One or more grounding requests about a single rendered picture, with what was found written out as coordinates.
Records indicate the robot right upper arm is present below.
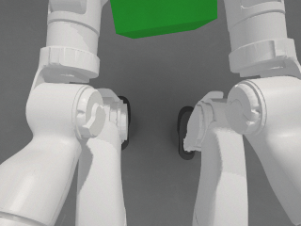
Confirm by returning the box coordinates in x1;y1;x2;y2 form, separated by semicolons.
225;74;301;226

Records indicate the right robot forearm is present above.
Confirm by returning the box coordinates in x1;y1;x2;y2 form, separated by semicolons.
224;0;301;79

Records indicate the carton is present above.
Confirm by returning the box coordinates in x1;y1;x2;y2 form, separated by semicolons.
110;0;217;39

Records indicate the robot left upper arm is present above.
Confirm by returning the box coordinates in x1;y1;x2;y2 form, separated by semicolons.
0;82;106;226

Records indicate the right robot foot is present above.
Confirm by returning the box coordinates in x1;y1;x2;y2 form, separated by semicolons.
177;106;196;160

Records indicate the left robot forearm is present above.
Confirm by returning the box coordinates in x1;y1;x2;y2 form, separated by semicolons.
25;0;108;118

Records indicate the robot left shin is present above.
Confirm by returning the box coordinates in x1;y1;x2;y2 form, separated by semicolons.
97;89;124;142

